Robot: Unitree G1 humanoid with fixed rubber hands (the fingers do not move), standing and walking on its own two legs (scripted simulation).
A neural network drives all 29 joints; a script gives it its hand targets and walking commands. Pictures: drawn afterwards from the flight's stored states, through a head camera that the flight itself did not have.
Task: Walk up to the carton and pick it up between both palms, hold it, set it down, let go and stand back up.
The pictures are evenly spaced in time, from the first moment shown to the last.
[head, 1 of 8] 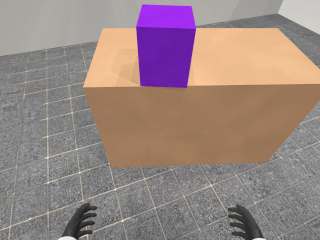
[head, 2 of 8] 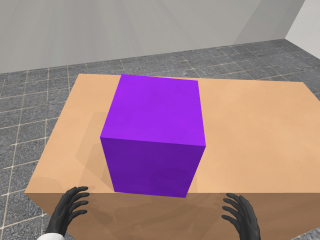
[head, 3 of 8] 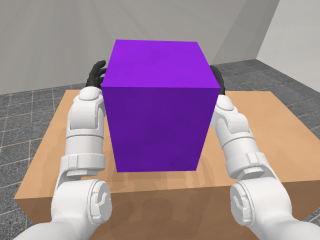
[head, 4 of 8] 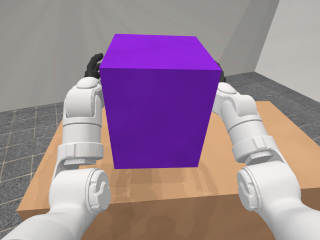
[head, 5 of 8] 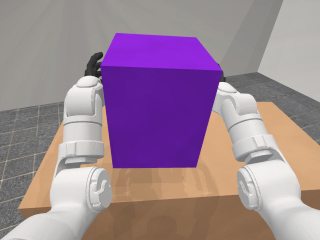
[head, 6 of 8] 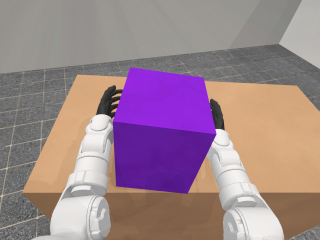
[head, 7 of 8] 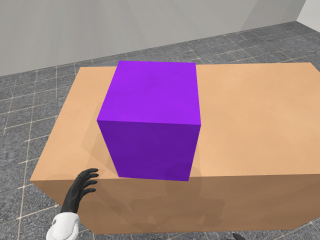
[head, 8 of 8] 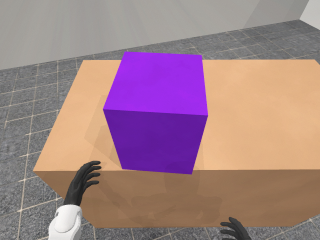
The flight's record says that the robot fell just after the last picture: no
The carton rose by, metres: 0.18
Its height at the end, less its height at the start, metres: +0.00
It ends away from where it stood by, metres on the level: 0.01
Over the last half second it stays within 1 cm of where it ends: yes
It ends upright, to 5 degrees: yes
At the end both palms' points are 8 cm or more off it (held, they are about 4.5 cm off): yes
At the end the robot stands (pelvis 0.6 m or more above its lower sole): yes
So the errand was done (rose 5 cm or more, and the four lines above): yes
